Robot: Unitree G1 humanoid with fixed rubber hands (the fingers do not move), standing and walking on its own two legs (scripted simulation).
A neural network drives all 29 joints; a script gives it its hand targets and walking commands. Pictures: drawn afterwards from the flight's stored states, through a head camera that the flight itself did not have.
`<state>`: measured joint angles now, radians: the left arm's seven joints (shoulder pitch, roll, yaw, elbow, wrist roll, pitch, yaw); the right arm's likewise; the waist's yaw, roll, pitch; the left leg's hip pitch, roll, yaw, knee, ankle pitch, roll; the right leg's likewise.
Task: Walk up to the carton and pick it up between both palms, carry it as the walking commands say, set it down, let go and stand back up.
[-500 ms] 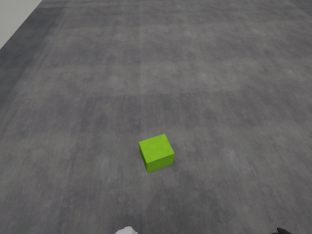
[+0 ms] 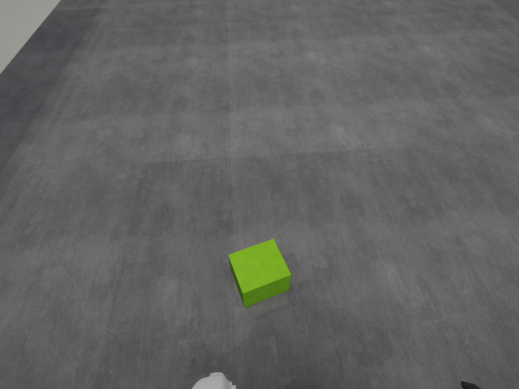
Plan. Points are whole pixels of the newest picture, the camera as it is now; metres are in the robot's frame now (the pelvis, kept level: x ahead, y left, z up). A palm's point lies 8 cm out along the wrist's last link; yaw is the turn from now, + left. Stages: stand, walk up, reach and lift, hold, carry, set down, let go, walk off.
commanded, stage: walk up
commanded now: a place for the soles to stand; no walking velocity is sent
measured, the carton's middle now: (259, 272) +0.61 +0.03 -0.67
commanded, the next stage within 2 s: none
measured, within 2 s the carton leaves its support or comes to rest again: neither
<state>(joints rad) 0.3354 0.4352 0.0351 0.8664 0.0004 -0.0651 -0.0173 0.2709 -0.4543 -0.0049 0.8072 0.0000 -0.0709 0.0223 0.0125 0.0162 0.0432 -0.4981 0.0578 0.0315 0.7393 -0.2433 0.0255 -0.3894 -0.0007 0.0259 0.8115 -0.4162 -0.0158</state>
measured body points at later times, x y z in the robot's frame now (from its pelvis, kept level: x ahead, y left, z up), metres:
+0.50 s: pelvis +0.04 +0.00 +0.00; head +0.06 +0.00 +0.45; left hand +0.11 +0.33 -0.11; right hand +0.13 -0.32 -0.10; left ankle +0.08 +0.13 -0.71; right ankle +0.03 -0.13 -0.71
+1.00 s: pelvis +0.04 -0.01 +0.00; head +0.06 +0.00 +0.45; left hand +0.14 +0.32 -0.10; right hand +0.12 -0.33 -0.10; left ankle +0.08 +0.13 -0.71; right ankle +0.04 -0.14 -0.68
